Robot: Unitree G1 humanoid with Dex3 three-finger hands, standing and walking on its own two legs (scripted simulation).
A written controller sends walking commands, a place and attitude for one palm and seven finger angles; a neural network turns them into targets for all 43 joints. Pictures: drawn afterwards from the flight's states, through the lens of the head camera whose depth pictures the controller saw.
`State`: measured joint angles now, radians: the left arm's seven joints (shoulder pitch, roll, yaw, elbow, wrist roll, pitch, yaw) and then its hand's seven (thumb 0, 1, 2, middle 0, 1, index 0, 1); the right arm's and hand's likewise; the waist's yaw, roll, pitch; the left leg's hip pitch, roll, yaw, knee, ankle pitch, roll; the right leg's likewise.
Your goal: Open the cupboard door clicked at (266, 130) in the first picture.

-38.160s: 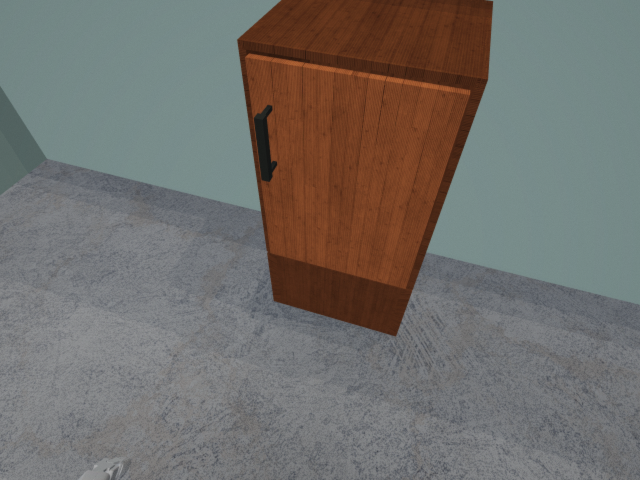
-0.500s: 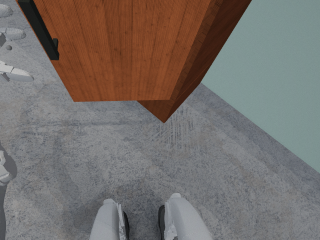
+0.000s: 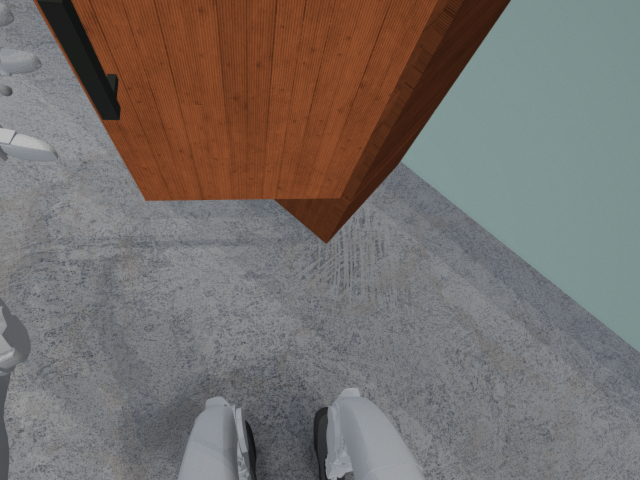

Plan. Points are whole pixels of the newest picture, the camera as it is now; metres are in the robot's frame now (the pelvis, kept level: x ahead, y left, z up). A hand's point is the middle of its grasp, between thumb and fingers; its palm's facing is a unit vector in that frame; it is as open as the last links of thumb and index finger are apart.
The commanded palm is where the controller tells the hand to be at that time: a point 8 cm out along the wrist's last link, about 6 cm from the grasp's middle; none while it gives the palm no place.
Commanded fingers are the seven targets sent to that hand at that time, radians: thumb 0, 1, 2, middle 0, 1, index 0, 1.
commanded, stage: move the hooked fingers beside the handle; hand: left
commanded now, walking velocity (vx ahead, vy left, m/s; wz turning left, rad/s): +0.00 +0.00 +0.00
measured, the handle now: (88, 49) +0.58 +0.22 +0.06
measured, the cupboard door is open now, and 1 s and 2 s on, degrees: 45 45 47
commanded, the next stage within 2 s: slide the fingers in behind the handle in 0.38 s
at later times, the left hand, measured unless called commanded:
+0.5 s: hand (21, 90) +0.52 +0.27 +0.07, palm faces +0.01 -1.00 -0.04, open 14.0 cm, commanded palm +0.51 +0.29 +0.06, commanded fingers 0.00 -0.50 0.30 -0.30 -1.20 -0.30 -1.20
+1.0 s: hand (62, 89) +0.53 +0.23 +0.07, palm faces +0.00 -1.00 -0.02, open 14.0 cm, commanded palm +0.51 +0.26 +0.06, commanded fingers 0.00 -0.50 0.30 -0.30 -1.20 -0.30 -1.20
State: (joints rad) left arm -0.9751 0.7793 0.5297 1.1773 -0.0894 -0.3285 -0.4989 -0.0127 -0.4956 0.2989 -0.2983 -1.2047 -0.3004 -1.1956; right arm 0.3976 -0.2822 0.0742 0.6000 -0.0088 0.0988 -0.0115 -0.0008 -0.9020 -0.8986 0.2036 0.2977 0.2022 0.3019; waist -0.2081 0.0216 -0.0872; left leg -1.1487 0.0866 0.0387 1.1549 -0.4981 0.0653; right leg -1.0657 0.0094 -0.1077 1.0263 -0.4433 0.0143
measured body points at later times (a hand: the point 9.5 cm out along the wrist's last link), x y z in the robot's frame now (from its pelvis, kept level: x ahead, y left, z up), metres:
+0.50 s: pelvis +0.00 -0.01 +0.00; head +0.17 +0.03 +0.41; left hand +0.51 +0.32 +0.08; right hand +0.00 -0.27 -0.10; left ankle +0.01 +0.07 -0.65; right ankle +0.01 -0.14 -0.65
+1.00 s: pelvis +0.00 -0.01 +0.00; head +0.17 +0.03 +0.41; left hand +0.52 +0.29 +0.07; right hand -0.01 -0.28 -0.10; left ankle +0.01 +0.07 -0.65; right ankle +0.01 -0.14 -0.65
